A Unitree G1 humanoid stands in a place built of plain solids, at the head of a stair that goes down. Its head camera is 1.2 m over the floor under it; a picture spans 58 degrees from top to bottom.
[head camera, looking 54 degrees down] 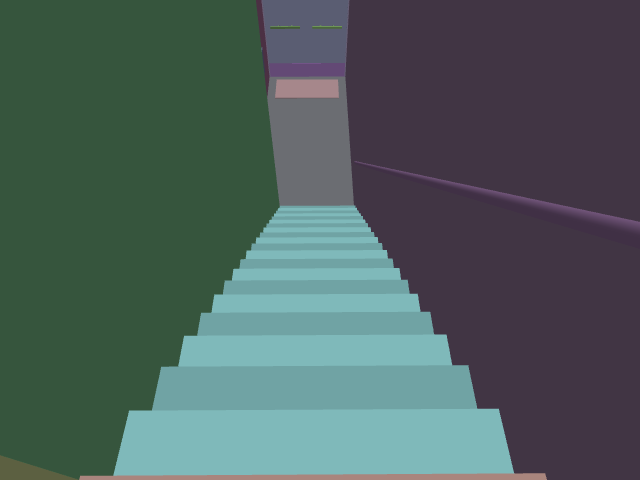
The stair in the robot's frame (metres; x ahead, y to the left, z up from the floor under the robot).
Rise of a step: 0.19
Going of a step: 0.20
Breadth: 1.14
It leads straight ahead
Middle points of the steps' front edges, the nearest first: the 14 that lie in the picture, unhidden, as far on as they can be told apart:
0.36 0.02 -0.19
0.57 0.02 -0.38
0.77 0.02 -0.57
0.98 0.02 -0.76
1.18 0.02 -0.95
1.39 0.02 -1.13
1.59 0.02 -1.32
1.80 0.03 -1.51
2.00 0.03 -1.70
2.21 0.03 -1.89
2.41 0.03 -2.08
2.62 0.03 -2.27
2.82 0.03 -2.46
3.03 0.03 -2.65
